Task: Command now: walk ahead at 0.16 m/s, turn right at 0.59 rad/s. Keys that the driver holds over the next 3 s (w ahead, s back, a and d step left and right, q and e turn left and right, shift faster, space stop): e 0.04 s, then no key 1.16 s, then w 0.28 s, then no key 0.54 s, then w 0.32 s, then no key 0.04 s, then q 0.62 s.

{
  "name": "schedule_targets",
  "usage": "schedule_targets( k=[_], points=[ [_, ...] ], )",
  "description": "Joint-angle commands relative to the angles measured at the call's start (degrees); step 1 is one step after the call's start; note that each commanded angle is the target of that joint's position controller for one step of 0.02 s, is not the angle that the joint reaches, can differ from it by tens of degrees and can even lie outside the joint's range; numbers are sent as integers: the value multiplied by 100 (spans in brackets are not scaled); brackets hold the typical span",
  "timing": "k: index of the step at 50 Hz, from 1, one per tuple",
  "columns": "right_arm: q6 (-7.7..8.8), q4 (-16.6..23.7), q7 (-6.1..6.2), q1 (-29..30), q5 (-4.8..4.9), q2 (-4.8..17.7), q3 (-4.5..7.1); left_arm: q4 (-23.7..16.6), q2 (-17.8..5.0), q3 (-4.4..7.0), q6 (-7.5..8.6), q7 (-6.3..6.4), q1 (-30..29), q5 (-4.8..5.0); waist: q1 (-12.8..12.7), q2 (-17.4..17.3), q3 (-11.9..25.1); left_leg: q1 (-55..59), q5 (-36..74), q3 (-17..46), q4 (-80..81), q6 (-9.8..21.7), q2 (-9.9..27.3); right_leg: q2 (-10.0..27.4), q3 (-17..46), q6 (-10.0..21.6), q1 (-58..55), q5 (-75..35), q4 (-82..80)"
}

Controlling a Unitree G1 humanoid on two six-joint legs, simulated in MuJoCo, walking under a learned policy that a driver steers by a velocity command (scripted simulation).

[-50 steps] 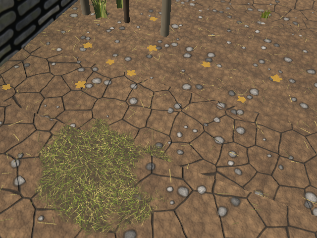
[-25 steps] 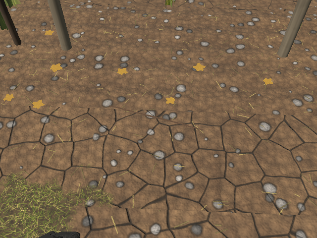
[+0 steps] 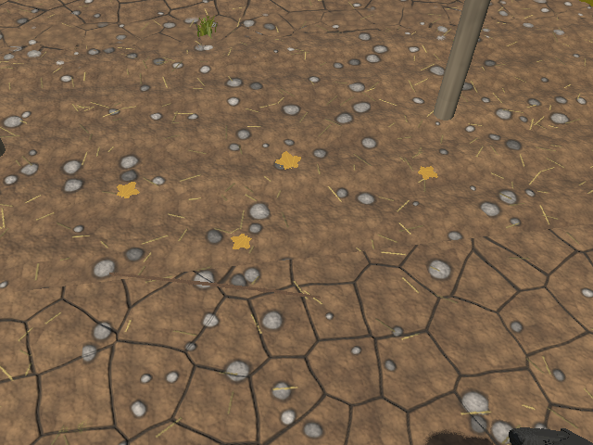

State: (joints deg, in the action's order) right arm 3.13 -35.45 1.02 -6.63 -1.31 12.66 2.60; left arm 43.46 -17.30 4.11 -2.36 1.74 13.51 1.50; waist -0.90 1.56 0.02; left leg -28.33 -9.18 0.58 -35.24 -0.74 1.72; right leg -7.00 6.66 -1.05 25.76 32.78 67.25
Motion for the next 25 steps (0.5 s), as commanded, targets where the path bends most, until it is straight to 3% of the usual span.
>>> schedule_targets(
  k=[1,2,4,8,10,11,12,13,14,15,18,21,23,25],
  points=[
    [-216,235,71,-314,9,774,240,-531,-478,158,-206,32,113,50,98,-998,376,1682,1014,1596,1456,1154,1570,671,-168,-219,1329,-207,378],
    [-250,236,68,-162,-30,864,280,-551,-332,124,-262,26,151,57,31,-1042,284,1285,931,1208,1607,1094,1381,667,-406,-233,940,-376,14],
    [-256,232,36,65,-64,957,303,-568,-143,61,-272,10,167,-7,-28,-1058,435,927,1274,742,1687,1145,1242,640,-636,-216,188,-551,-760],
    [-329,100,-18,134,138,1014,305,-656,-171,5,-242,-109,-30,-105,68,-1099,814,1212,949,645,1599,1299,1440,701,-695,-23,-616,-1246,-2299],
    [-402,10,-26,202,231,977,271,-595,-146,11,-218,-174,121,-167,-81,-1013,791,1036,147,482,1415,1086,1307,552,-930,166,-1344,-2005,-3465],
    [-420,-74,-34,87,234,836,218,-579,-155,16,-214,-198,172,-237,-97,-909,752,820,-352,341,1255,830,1129,513,-894,268,-1754,-2231,-3896],
    [-420,-135,-68,-74,177,636,147,-657,-364,37,-200,-182,218,-334,-33,-346,633,361,-877,41,634,374,832,1045,-78,502,-2115,-2573,-4349],
    [-394,-52,-113,-274,13,341,52,-841,-702,47,-188,-123,-180,-345,401,960,483,-16,-1614,-523,-219,-129,202,2044,1232,1035,-1875,-2990,-4744],
    [-394,66,-64,114,76,579,76,-887,-654,22,-129,-145,-273,-438,45,1249,323,131,-2130,-19,-552,-153,164,2423,1735,1571,-1103,-2284,-5210],
    [-400,41,-50,176,136,742,121,-893,-503,-30,-34,-144,-512,-449,115,1026,110,170,-1918,152,-716,-155,227,2212,1559,1532,-1078,-2051,-5205],
    [-427,-202,-25,-66,20,763,149,-758,-309,-110,105,-126,-689,-296,177,666,268,346,-1496,291,-641,-199,276,1875,973,1207,-1493,-3424,-4835],
    [-405,-361,-77,-337,111,592,85,-635,-124,-172,89,-129,-705,-225,262,460,612,950,-1043,190,-108,-271,211,1694,592,1162,-1756,-4731,-4464],
    [-401,-464,-75,-462,108,588,49,-553,-60,-178,66,-146,-727,-150,328,434,596,1465,-4,178,815,-236,233,1515,486,930,-1719,-4202,-4326],
    [-406,-436,-70,-368,29,906,77,-460,-115,-142,105,-173,-432,-205,49,-82,461,1737,1006,291,884,-69,408,1131,386,639,-1458,-2869,-4288]
  ],
)
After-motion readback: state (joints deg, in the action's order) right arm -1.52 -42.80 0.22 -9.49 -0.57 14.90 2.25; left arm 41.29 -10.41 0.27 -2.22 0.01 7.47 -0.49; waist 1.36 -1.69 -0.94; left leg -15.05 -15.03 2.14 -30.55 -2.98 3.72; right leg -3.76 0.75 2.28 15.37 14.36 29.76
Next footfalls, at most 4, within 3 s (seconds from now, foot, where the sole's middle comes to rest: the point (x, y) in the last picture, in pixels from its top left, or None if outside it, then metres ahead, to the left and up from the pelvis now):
0.24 right None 0.09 -0.12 -0.76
0.48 left None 0.12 0.12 -0.76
1.78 right None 0.29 -0.11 -0.76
2.08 left None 0.25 0.11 -0.76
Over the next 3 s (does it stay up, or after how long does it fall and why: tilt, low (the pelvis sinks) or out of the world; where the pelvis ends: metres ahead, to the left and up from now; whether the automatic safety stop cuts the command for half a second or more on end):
stays up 0.58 -0.17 -0.20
